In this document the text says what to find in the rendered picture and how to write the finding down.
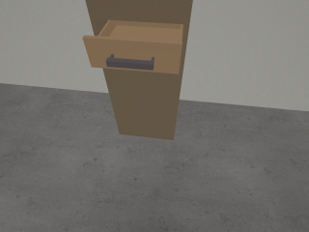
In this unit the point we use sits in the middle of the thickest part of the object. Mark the handle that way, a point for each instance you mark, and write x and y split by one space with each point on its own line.
130 63

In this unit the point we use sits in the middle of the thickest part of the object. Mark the drawer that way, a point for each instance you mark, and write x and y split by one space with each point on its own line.
137 40

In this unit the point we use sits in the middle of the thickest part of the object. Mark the cabinet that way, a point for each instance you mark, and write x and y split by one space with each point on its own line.
144 103

